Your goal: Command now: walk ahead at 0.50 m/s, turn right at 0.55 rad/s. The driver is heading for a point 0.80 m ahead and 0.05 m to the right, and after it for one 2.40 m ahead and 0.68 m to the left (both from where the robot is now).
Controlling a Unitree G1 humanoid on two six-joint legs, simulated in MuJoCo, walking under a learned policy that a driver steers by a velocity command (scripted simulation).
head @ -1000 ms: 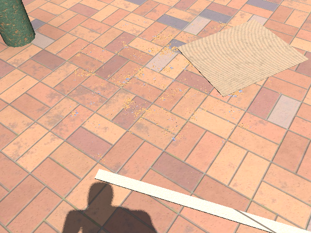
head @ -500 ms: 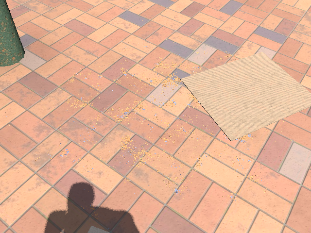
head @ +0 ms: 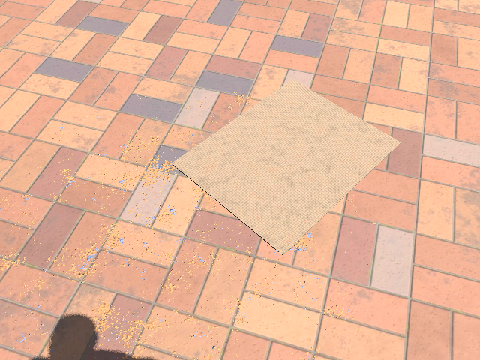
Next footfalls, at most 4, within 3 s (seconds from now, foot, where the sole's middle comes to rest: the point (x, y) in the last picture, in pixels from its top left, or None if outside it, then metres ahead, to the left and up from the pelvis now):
0.40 left None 0.41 0.11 -0.76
0.90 right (312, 321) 0.57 -0.18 -0.76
1.42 left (267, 226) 0.88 -0.07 -0.76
1.96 right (300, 151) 1.21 -0.21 -0.76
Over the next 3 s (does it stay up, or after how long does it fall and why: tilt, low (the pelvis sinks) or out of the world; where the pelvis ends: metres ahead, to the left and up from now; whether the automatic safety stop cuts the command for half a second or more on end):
stays up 1.50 0.15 0.00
